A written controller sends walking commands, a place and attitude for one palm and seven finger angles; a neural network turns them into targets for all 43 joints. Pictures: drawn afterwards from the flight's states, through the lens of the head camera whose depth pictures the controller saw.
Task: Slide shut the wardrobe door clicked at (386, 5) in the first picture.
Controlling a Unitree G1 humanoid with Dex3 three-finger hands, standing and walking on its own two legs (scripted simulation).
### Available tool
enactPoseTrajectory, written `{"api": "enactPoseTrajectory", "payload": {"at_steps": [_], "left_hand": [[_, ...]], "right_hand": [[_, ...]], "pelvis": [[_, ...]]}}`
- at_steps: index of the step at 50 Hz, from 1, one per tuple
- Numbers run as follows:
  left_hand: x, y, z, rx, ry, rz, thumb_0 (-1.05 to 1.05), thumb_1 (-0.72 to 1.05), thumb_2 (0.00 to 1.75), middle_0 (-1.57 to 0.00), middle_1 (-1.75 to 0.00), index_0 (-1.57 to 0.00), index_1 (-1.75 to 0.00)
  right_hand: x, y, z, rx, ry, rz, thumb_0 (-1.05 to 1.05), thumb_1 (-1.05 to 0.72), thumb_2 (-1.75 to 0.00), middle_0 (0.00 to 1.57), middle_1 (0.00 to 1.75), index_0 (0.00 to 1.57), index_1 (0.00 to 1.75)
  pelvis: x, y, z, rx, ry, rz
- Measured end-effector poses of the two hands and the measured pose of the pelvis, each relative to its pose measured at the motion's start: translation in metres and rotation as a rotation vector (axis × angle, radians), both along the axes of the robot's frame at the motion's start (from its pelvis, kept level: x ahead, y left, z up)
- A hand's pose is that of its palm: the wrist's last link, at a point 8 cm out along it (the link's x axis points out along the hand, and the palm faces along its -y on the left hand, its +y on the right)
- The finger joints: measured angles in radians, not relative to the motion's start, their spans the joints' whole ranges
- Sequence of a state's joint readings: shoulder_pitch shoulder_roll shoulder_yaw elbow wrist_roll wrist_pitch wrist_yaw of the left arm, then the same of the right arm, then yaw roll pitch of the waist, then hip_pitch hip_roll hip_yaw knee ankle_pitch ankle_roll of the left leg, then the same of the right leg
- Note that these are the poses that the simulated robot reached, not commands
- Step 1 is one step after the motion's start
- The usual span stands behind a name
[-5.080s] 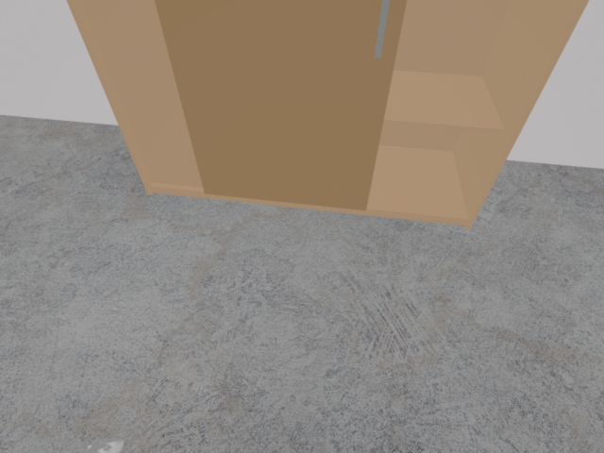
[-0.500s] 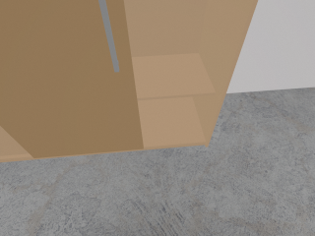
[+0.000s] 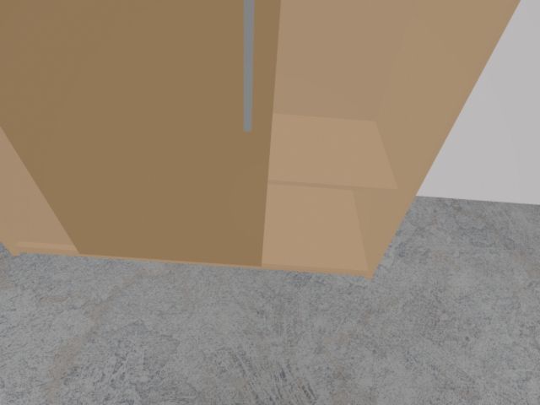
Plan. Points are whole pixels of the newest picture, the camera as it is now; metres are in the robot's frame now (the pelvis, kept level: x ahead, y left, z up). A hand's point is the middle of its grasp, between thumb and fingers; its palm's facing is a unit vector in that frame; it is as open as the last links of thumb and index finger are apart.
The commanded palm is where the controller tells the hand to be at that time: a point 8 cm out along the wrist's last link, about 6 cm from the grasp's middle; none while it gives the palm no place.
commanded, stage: take the last steps up to it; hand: left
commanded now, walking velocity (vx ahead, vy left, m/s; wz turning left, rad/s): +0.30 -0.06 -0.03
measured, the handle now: (249, 60) +0.77 +0.12 +0.17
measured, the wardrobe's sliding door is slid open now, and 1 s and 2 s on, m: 0.46 0.46 0.46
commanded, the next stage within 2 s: come to a stop and stand still in 0.72 s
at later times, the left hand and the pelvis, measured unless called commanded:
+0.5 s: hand (209, 360) +0.24 +0.12 -0.17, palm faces +0.00 -0.98 -0.22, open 7.3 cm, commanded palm none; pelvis +0.14 -0.06 -0.02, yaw -2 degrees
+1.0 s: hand (214, 360) +0.24 +0.12 -0.18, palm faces +0.06 -0.99 -0.13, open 7.3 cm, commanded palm none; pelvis +0.28 -0.04 +0.00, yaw -2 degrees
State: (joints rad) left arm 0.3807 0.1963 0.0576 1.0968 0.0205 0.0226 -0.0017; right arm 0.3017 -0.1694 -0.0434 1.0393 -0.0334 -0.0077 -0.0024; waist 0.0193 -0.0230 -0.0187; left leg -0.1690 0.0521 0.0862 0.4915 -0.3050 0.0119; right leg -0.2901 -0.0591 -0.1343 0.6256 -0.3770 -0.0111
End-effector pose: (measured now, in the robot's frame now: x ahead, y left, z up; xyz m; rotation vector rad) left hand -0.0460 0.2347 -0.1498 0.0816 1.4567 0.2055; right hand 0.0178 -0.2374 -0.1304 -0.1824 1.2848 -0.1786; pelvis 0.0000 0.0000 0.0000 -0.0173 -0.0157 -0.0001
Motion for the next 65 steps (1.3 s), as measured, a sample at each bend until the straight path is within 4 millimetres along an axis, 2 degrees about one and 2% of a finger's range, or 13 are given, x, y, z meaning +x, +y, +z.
{"api": "enactPoseTrajectory", "payload": {"at_steps": [4, 9, 17, 21, 23, 29, 33, 38, 43, 47, 52, 59, 65], "left_hand": [[0.01, 0.005, 0.005, -0.026, 0.031, -0.014, 0.01, 0.91, 0.9, -0.2, -0.3, -0.2, -0.3], [0.056, 0.002, 0.01, -0.027, -0.025, -0.033, 0.01, 0.91, 0.9, -0.2, -0.3, -0.2, -0.3], [0.181, -0.022, 0.009, 0.008, -0.13, -0.139, 0.01, 0.93, 0.9, -0.2, -0.3, -0.2, -0.3], [0.25, -0.043, 0.004, 0.043, -0.246, -0.177, 0.01, 0.93, 0.9, -0.2, -0.3, -0.2, -0.3], [0.269, -0.052, 0.006, 0.052, -0.292, -0.168, 0.01, 0.92, 0.9, -0.2, -0.3, -0.2, -0.3], [0.281, -0.071, 0.017, 0.054, -0.26, -0.122, 0.0, 0.94, 0.89, -0.2, -0.3, -0.2, -0.3], [0.279, -0.075, 0.018, 0.036, -0.209, -0.111, 0.0, 0.95, 0.89, -0.2, -0.3, -0.2, -0.3], [0.273, -0.079, 0.009, -0.012, -0.137, -0.069, 0.0, 0.93, 0.89, -0.2, -0.3, -0.2, -0.3], [0.268, -0.074, -0.008, -0.058, -0.047, -0.01, 0.0, 0.92, 0.89, -0.2, -0.3, -0.2, -0.3], [0.274, -0.069, -0.012, -0.065, 0.026, -0.005, 0.01, 0.92, 0.9, -0.2, -0.3, -0.2, -0.3], [0.296, -0.063, -0.003, -0.046, 0.043, -0.032, 0.01, 0.91, 0.9, -0.2, -0.3, -0.2, -0.3], [0.336, -0.054, 0.008, 0.034, -0.048, -0.059, 0.01, 0.91, 0.9, -0.2, -0.3, -0.2, -0.3], [0.354, -0.068, 0.012, 0.109, -0.144, -0.103, 0.0, 0.91, 0.9, -0.2, -0.3, -0.2, -0.3]], "right_hand": [[-0.017, 0.019, 0.006, 0.016, 0.052, -0.03, 0.01, -0.91, -0.9, 0.19, 0.3, 0.2, 0.3], [-0.037, 0.034, 0.004, 0.055, 0.162, -0.073, 0.01, -0.91, -0.9, 0.2, 0.3, 0.2, 0.3], [-0.042, 0.03, -0.01, 0.119, 0.289, -0.177, 0.01, -0.91, -0.9, 0.2, 0.3, 0.2, 0.3], [-0.024, 0.008, -0.029, 0.145, 0.347, -0.193, 0.01, -0.91, -0.9, 0.2, 0.3, 0.2, 0.3], [-0.001, -0.007, -0.034, 0.142, 0.344, -0.178, 0.01, -0.91, -0.9, 0.2, 0.3, 0.2, 0.3], [0.117, -0.054, -0.023, 0.072, 0.132, -0.107, 0.01, -0.91, -0.9, 0.19, 0.3, 0.2, 0.3], [0.194, -0.067, -0.009, 0.042, -0.012, -0.062, 0.01, -0.91, -0.9, 0.19, 0.3, 0.2, 0.3], [0.27, -0.06, 0.004, 0.032, -0.111, 0.005, 0.01, -0.91, -0.9, 0.19, 0.3, 0.2, 0.3], [0.325, -0.037, 0.004, 0.022, -0.15, 0.067, 0.0, -0.91, -0.9, 0.19, 0.3, 0.2, 0.3], [0.34, -0.017, 0.003, 0.022, -0.13, 0.064, 0.0, -0.91, -0.9, 0.19, 0.3, 0.2, 0.3], [0.348, -0.017, 0.005, 0.009, -0.108, 0.016, -0.02, -0.95, -0.9, 0.2, 0.3, 0.2, 0.3], [0.33, -0.048, 0.0, -0.001, -0.045, -0.01, -0.01, -0.93, -0.9, 0.2, 0.3, 0.2, 0.3], [0.307, -0.081, -0.021, 0.043, -0.017, -0.038, 0.0, -0.92, -0.9, 0.2, 0.3, 0.2, 0.3]], "pelvis": [[0.013, 0.005, 0.008, -0.003, -0.004, 0.006], [0.035, 0.005, 0.011, 0.01, -0.004, -0.006], [0.086, -0.021, -0.001, 0.034, -0.001, -0.041], [0.121, -0.045, -0.018, 0.037, 0.0, -0.042], [0.132, -0.054, -0.02, 0.027, -0.009, -0.038], [0.167, -0.066, -0.003, 0.009, -0.007, -0.028], [0.191, -0.068, 0.004, 0.001, 0.0, -0.023], [0.222, -0.063, 0.005, -0.013, -0.002, -0.02], [0.257, -0.048, -0.004, -0.035, -0.007, -0.013], [0.276, -0.04, -0.003, 0.002, -0.012, -0.029], [0.284, -0.037, 0.003, 0.012, -0.007, -0.035], [0.278, -0.053, 0.004, 0.009, -0.004, -0.037], [0.273, -0.082, -0.007, 0.046, -0.003, -0.043]]}}
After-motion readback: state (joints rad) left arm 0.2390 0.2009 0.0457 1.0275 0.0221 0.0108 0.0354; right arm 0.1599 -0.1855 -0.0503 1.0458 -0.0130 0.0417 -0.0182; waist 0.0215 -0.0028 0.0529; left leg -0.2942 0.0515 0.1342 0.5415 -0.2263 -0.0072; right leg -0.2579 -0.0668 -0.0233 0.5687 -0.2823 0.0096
